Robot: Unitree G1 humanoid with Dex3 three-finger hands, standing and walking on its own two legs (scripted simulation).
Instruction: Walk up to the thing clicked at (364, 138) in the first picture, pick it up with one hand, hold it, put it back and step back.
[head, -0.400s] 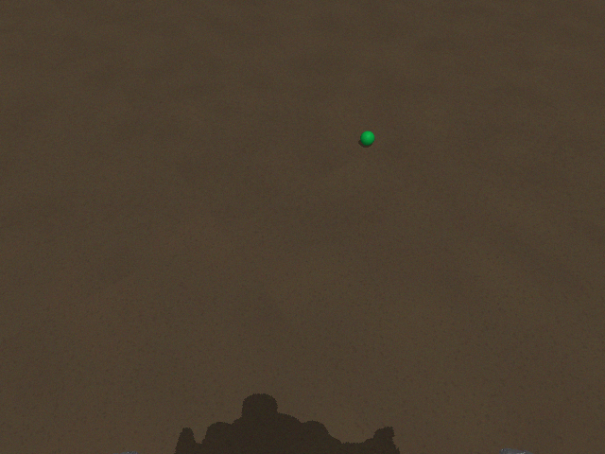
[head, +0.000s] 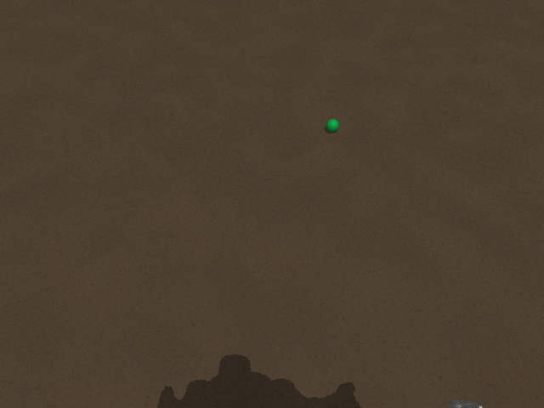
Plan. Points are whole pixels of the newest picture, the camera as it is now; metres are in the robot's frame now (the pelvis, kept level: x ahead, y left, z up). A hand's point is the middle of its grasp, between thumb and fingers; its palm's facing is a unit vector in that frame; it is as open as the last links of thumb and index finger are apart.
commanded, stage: stand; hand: left
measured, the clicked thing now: (332, 125) +1.64 -0.33 -0.74
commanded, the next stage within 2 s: walk up in 0.72 s
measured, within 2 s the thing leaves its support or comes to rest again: neither
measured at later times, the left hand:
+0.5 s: hand out of the picture +0.08 +0.25 -0.16, palm faces -0.02 -0.94 -0.34, open 7.4 cm
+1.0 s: hand (145, 395) +0.15 +0.23 -0.14, palm faces -0.15 -0.91 -0.39, open 7.4 cm
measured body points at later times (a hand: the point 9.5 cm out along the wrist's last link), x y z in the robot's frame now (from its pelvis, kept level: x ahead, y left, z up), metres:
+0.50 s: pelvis +0.00 +0.00 +0.00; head +0.01 +0.00 +0.45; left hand +0.08 +0.30 -0.13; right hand +0.08 -0.30 -0.13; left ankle +0.00 +0.13 -0.75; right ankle +0.00 -0.12 -0.75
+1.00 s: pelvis +0.05 -0.05 -0.01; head +0.04 -0.07 +0.44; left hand +0.16 +0.28 -0.11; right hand +0.06 -0.40 -0.13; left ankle +0.00 +0.12 -0.75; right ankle +0.11 -0.22 -0.73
